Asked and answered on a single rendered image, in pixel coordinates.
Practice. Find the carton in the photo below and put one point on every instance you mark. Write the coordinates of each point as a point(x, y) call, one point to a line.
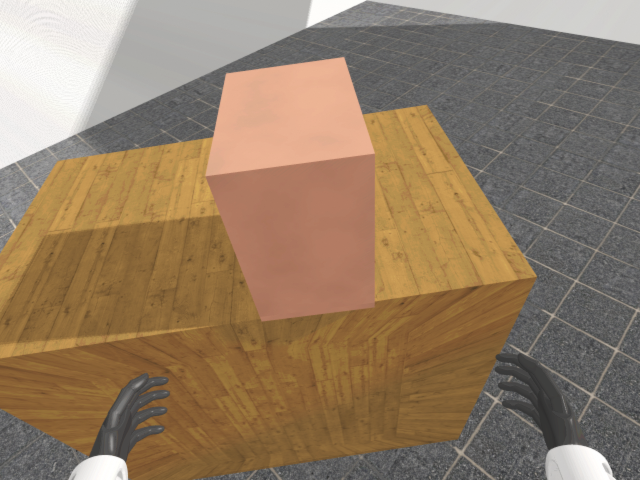
point(292, 172)

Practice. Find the robot left hand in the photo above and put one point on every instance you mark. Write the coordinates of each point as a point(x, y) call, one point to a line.
point(117, 435)

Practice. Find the robot right forearm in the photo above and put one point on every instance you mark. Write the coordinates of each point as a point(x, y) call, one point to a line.
point(576, 462)

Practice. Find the robot right hand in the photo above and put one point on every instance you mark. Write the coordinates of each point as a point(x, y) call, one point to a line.
point(549, 409)

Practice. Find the robot left forearm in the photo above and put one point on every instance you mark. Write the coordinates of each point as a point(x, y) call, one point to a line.
point(102, 467)

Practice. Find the pedestal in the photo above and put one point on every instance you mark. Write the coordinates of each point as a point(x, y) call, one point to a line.
point(122, 266)

